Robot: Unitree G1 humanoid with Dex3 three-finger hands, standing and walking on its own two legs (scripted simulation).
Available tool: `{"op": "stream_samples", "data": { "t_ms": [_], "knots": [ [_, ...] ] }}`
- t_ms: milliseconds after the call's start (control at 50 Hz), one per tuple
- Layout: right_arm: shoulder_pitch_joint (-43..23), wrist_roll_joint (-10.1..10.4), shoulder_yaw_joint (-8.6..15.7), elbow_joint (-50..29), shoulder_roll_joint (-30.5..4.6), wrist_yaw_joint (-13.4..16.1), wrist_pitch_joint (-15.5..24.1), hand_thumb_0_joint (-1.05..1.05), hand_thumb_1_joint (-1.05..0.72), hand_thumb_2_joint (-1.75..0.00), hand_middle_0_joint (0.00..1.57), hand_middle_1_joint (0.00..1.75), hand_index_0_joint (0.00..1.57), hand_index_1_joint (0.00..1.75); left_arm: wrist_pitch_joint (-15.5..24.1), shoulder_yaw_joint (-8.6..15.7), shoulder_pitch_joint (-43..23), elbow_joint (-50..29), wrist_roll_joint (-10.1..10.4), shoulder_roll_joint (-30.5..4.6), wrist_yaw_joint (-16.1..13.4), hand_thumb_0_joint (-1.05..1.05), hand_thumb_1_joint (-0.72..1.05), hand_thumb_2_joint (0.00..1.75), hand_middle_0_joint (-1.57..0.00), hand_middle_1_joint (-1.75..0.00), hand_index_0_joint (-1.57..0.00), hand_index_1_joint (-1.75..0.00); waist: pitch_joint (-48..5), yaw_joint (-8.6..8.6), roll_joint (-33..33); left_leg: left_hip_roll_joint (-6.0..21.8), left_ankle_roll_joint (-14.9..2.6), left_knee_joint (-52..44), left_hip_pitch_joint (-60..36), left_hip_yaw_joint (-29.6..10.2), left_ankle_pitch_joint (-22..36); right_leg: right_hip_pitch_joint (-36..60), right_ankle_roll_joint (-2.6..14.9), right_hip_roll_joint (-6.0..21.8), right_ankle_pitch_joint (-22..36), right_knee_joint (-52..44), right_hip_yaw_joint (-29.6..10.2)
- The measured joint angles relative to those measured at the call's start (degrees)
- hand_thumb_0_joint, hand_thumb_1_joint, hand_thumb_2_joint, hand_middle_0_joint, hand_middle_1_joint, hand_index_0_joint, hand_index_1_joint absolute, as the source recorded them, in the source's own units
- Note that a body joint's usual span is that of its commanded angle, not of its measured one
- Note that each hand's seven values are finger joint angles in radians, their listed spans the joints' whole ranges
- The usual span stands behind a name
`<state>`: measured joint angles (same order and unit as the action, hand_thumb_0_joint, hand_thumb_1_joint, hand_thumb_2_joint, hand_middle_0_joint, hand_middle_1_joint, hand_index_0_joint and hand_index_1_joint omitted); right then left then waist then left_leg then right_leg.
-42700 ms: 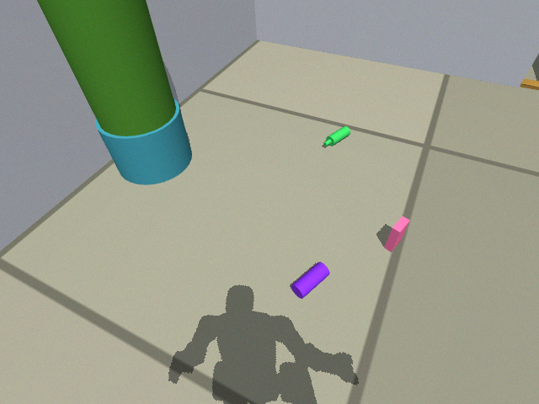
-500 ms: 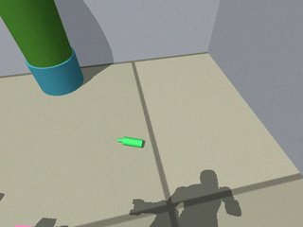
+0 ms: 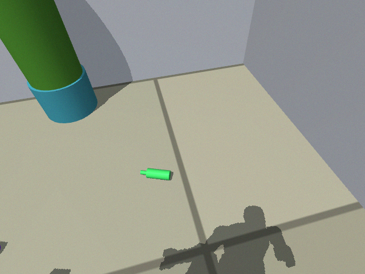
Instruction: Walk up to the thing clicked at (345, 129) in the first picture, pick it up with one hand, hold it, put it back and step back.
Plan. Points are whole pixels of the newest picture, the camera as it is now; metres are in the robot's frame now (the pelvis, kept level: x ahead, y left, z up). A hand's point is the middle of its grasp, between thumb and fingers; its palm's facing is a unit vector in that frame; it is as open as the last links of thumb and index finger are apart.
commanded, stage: stand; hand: left
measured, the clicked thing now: (155, 173) +0.83 +0.27 -0.75
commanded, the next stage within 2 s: walk up in 0.52 s
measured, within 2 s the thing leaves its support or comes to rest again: neither
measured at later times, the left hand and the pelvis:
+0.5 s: hand out of the picture +0.07 +0.25 -0.16, palm faces -0.03 -0.94 -0.33, open 7.4 cm; pelvis +0.00 +0.00 +0.00, yaw +0 degrees
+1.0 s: hand out of the picture +0.14 +0.31 -0.17, palm faces -0.04 -0.94 -0.33, open 7.4 cm; pelvis +0.11 +0.04 -0.01, yaw +0 degrees
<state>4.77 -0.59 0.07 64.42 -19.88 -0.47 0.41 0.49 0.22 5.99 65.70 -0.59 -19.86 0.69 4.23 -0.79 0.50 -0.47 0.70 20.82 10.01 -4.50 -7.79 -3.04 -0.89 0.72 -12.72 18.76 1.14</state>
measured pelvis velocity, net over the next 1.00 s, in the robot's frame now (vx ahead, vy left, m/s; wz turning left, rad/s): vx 0.11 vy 0.04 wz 0.01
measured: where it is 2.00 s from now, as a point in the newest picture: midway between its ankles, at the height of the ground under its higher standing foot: (197, 255)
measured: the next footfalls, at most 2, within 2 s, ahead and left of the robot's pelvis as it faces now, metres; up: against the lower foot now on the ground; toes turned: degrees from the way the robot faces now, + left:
right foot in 1.20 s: +0.38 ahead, -0.14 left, +0.00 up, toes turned -2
left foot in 1.56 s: +0.42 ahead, +0.13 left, +0.00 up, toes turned +1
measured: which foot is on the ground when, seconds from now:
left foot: down 0.00-1.00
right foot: down 0.00-0.82, up 0.84-1.00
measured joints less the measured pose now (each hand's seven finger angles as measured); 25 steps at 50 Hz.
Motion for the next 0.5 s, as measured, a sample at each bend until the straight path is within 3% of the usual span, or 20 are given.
{"op": "stream_samples", "data": {
  "t_ms": [500],
  "knots": [
    [2.1,0.0,-0.9,0.7,-0.1,0.2,0.4,0.0,-0.91,-0.9,0.21,0.3,0.2,0.29,-0.2,-0.1,0.5,-0.8,0.2,-0.5,0.2,0.0,0.91,0.9,-0.21,-0.3,-0.21,-0.3,-0.6,0.49,-0.2,0.0,0.01,-0.4,0.3,0.5,0.2,-1.0,0.03,0.1,-0.2,0.7,-0.5]
  ]
}}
